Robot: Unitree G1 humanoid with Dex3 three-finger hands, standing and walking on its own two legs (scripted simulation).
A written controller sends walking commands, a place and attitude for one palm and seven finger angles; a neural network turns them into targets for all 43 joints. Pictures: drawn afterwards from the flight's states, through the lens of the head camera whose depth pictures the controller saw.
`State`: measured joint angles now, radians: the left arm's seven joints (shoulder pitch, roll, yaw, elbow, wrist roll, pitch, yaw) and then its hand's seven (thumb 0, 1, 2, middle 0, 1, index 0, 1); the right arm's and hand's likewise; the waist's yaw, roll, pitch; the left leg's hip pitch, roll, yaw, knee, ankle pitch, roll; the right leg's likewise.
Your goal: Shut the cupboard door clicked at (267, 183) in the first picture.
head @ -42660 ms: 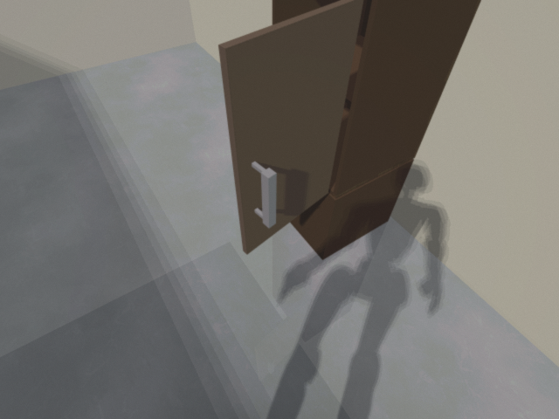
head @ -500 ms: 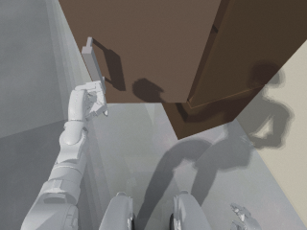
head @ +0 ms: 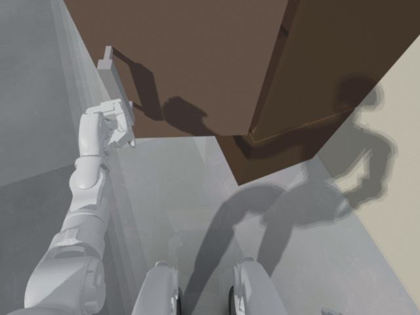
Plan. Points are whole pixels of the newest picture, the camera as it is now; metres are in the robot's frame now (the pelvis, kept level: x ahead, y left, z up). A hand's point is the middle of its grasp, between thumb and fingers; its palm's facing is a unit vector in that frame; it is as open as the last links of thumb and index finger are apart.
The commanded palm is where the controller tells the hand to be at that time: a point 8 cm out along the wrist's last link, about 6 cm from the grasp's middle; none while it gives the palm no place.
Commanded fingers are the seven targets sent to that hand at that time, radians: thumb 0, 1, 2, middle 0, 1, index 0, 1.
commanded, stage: push the door shut along its arc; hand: left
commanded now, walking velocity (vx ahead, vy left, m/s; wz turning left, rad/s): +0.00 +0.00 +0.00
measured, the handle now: (120, 89) +0.56 +0.17 +0.02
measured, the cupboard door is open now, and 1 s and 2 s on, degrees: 71 60 54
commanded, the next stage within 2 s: pull the fist back off the door in 1.26 s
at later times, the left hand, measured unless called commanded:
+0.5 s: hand (133, 110) +0.50 +0.13 +0.03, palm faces -0.12 -0.99 -0.04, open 3.1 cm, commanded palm +0.49 +0.17 +0.03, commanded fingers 0.00 0.90 0.90 -1.30 -1.50 -1.30 -1.50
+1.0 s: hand (149, 88) +0.55 +0.11 +0.04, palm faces -0.24 -0.97 -0.04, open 3.1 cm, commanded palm +0.56 +0.14 +0.03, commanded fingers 0.00 0.90 0.90 -1.30 -1.50 -1.30 -1.50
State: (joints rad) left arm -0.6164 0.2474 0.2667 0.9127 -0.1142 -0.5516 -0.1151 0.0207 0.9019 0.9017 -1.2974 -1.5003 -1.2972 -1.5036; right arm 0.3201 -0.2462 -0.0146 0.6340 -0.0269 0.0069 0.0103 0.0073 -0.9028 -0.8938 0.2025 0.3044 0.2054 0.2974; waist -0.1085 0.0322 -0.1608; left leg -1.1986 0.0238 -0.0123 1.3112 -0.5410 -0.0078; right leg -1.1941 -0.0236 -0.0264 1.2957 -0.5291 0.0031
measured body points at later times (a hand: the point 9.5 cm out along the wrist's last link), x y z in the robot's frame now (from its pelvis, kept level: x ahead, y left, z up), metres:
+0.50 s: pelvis -0.01 +0.02 -0.02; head +0.14 +0.03 +0.41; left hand +0.50 +0.19 +0.04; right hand +0.04 -0.25 -0.14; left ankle +0.04 +0.12 -0.61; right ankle +0.04 -0.12 -0.61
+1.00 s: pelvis -0.01 +0.01 -0.03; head +0.17 +0.03 +0.38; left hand +0.56 +0.16 +0.04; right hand -0.02 -0.25 -0.14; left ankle +0.04 +0.12 -0.61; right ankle +0.04 -0.12 -0.61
